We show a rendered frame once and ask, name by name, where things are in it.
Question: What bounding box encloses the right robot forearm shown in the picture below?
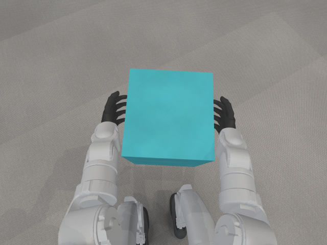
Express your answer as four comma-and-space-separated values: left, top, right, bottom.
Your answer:
215, 128, 271, 227

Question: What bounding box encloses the left robot forearm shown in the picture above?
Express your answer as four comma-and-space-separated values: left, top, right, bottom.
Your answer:
58, 121, 121, 245

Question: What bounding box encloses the left robot thigh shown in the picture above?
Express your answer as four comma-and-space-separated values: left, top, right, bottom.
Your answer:
117, 201, 144, 245

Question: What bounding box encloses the right robot shin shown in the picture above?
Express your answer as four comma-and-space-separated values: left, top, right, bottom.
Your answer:
175, 184, 192, 228

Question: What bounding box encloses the left robot hand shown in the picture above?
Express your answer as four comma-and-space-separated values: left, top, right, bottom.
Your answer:
101, 91, 127, 126

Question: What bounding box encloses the robot right upper arm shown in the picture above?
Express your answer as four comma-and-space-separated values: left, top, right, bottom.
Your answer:
213, 212, 277, 245

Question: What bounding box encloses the robot left upper arm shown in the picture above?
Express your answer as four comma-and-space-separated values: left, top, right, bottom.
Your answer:
59, 204, 123, 245

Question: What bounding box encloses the carton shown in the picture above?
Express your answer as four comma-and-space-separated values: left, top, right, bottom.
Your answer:
121, 68, 215, 167

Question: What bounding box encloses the right robot hand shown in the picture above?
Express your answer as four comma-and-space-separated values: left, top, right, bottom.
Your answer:
214, 96, 236, 133

